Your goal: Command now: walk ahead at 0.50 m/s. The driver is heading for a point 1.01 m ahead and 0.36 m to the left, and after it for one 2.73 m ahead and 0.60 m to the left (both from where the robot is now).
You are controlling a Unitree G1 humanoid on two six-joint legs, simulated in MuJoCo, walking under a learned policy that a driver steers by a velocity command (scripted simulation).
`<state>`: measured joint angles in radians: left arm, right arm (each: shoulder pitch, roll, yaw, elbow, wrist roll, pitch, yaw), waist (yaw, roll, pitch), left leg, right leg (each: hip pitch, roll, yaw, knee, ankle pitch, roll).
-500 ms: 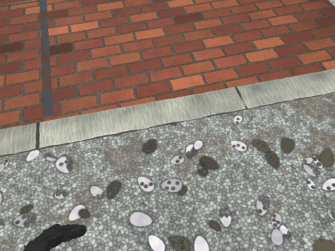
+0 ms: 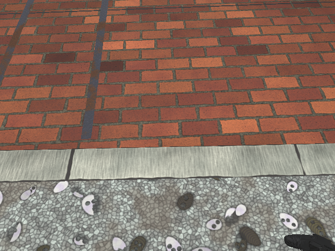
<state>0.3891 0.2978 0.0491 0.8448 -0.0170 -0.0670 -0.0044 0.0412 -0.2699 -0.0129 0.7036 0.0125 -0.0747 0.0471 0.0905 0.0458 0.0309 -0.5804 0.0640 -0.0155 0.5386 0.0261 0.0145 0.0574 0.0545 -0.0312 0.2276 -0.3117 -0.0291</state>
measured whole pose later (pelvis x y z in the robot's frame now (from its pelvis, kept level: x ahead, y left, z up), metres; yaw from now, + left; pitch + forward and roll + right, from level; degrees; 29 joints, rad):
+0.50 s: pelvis +0.28 +0.03 +0.01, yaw -1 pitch +2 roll +1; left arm 0.13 0.25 -0.02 0.76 0.08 -0.04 -0.06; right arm 0.42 -0.23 0.00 0.87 -0.08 -0.12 0.08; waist -0.08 -0.03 -0.02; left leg 0.02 -0.05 0.05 0.22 -0.28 0.05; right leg -0.68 -0.08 0.03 0.65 0.07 -0.01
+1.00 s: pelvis +0.55 -0.02 +0.01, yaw +13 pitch +2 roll -2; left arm 0.32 0.24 0.05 0.86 0.08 -0.12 0.01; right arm 0.11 -0.24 -0.01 0.80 -0.05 -0.08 0.10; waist 0.04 0.03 -0.01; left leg -0.67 0.08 0.02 0.73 -0.03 0.00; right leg -0.04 0.02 -0.24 0.21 -0.21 -0.04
